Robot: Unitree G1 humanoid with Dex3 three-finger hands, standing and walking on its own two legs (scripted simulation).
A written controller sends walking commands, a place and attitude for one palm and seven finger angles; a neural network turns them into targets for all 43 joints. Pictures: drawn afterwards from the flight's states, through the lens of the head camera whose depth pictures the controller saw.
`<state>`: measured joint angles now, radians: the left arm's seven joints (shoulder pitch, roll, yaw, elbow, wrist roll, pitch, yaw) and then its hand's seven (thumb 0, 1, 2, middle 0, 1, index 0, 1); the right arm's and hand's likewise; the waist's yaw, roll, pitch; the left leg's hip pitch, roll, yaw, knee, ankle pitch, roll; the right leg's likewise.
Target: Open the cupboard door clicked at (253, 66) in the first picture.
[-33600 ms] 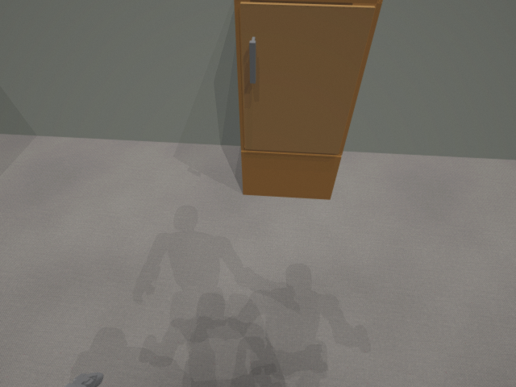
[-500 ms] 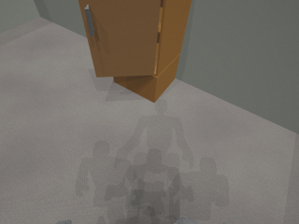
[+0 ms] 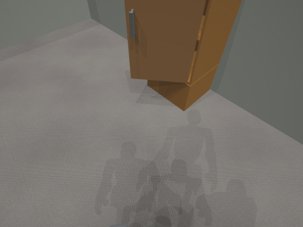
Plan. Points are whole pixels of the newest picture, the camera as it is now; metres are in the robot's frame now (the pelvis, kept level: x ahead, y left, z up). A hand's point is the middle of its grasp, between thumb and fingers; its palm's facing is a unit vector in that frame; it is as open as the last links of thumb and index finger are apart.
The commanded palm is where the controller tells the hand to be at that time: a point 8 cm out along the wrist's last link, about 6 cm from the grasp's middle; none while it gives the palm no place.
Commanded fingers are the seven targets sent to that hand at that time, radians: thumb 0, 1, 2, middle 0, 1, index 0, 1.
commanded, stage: take the last steps up to it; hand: left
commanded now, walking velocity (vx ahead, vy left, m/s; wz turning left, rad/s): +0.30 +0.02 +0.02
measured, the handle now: (132, 23) +1.11 +0.20 -0.01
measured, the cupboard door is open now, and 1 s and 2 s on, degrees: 40 40 40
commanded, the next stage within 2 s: come to a stop and stand still in 1.50 s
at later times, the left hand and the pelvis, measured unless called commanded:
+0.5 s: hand (101, 199) +0.22 +0.18 -0.16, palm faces -0.05 -0.98 -0.18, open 7.4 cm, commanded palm none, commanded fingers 0.00 0.90 0.90 -0.20 -0.30 -0.20 -0.30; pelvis +0.11 +0.01 +0.00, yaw -2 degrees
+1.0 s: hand (112, 198) +0.23 +0.15 -0.18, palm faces +0.14 -0.98 -0.13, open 7.3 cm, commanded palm none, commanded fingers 0.00 0.90 0.90 -0.20 -0.30 -0.20 -0.30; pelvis +0.29 +0.00 +0.00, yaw +2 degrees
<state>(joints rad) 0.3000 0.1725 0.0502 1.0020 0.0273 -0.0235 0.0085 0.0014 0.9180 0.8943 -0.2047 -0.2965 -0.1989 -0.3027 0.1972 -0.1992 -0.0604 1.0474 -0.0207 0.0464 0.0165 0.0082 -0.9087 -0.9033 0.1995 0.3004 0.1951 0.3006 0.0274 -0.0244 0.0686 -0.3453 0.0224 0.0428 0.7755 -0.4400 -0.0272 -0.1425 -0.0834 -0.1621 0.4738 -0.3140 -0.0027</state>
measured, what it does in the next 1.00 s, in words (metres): walks ahead: left foot, then right foot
